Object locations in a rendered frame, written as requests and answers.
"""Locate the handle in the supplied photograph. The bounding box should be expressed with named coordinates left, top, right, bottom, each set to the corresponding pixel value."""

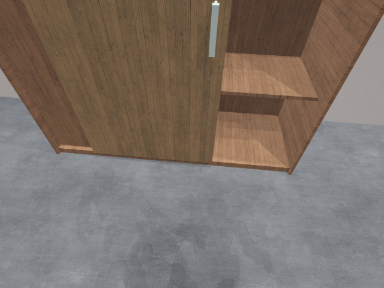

left=209, top=1, right=220, bottom=57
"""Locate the wardrobe door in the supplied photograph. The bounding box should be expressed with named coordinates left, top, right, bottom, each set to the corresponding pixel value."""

left=0, top=0, right=91, bottom=147
left=22, top=0, right=232, bottom=163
